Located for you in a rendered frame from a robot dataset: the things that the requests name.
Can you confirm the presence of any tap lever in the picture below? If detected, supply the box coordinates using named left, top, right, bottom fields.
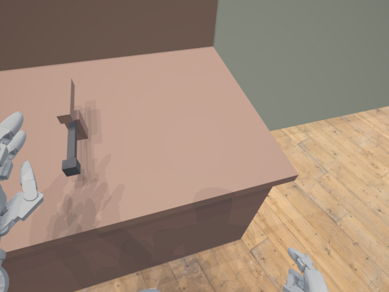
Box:
left=62, top=121, right=81, bottom=176

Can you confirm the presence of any robot left hand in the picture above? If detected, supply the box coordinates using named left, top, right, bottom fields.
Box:
left=0, top=111, right=44, bottom=241

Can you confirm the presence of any counter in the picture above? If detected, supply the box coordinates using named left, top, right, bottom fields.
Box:
left=0, top=0, right=298, bottom=292

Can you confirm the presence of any robot right hand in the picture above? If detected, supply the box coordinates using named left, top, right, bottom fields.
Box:
left=283, top=247, right=329, bottom=292

